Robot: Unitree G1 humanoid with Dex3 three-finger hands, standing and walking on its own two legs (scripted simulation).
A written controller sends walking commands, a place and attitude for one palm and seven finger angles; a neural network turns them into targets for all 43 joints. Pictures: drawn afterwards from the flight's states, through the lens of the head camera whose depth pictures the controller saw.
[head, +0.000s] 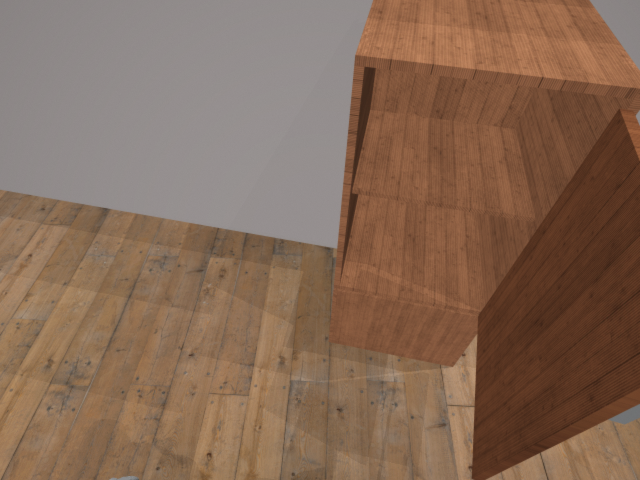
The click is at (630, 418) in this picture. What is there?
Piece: cupboard door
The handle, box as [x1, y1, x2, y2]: [608, 404, 639, 424]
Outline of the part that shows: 639,404 608,419 624,424 639,417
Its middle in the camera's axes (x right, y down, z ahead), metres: +0.37 +0.18 +0.45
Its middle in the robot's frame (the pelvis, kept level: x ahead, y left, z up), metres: +0.24 -0.35 +0.02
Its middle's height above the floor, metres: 0.79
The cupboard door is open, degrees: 85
